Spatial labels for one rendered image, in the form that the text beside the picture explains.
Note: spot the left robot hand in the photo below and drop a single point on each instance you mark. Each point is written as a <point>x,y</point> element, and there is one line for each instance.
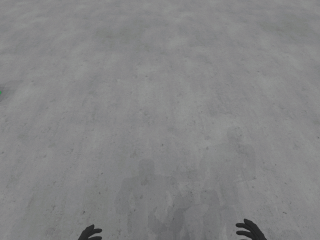
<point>89,231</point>

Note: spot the right robot hand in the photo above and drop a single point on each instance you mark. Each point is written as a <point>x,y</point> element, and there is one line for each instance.
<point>255,233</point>

